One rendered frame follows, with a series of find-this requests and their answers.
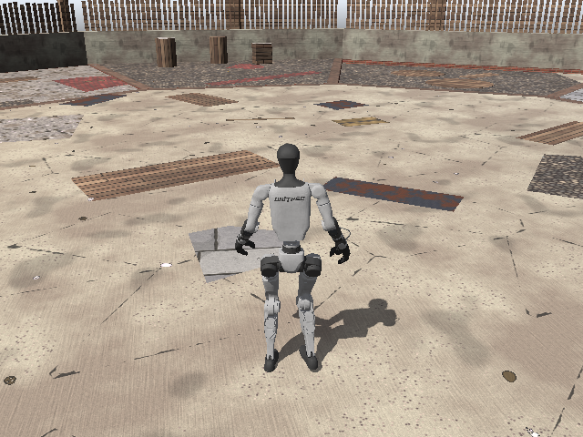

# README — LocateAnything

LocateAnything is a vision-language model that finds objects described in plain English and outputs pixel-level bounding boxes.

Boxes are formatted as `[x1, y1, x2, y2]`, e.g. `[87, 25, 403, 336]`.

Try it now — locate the right robot upper arm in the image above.
[308, 183, 336, 231]

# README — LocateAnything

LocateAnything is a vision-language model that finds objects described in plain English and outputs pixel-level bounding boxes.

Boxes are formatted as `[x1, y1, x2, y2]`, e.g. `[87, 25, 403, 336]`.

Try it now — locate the left robot shin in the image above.
[264, 300, 278, 360]

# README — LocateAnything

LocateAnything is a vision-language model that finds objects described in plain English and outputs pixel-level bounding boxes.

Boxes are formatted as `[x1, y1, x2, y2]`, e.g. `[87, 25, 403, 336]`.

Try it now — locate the right robot forearm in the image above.
[328, 217, 347, 249]

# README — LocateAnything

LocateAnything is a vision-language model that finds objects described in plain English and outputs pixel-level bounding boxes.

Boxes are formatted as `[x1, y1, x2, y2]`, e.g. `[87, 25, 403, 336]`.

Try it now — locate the left robot upper arm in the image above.
[244, 184, 271, 233]

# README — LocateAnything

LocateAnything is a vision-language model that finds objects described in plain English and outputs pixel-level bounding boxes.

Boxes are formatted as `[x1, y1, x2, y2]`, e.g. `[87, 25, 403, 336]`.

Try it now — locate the robot right hand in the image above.
[330, 244, 351, 264]

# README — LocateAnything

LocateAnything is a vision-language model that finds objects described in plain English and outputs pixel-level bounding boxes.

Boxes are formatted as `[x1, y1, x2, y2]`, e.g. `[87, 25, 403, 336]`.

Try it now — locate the left robot foot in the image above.
[264, 349, 279, 372]

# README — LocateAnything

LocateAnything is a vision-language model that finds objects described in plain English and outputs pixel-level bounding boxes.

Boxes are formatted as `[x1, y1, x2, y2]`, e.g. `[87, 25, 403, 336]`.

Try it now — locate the left robot forearm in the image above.
[237, 219, 253, 245]

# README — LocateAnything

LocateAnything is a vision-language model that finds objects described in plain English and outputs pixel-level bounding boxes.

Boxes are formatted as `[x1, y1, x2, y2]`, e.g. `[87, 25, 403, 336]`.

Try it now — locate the robot left hand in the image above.
[235, 236, 255, 256]

